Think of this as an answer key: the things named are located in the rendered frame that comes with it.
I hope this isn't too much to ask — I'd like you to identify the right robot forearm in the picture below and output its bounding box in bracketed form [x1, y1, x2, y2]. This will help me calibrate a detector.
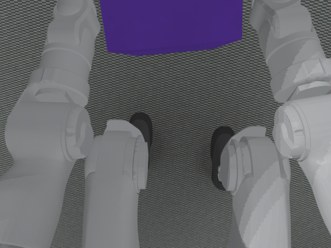
[249, 0, 331, 103]

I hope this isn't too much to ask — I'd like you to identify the left robot forearm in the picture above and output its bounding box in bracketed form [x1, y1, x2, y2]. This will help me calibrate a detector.
[5, 0, 101, 148]

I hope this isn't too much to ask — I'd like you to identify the left robot shin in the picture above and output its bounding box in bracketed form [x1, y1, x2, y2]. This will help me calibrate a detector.
[84, 119, 145, 179]

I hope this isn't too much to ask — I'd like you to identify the left robot upper arm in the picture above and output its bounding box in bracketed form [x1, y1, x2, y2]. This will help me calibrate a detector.
[0, 101, 94, 248]

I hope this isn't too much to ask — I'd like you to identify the carton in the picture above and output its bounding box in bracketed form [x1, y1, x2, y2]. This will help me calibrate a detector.
[99, 0, 243, 56]

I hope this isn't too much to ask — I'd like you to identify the right robot upper arm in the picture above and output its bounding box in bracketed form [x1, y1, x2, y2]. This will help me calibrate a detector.
[272, 94, 331, 235]

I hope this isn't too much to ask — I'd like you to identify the robot right thigh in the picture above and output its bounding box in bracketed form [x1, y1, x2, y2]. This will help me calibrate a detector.
[222, 136, 291, 248]

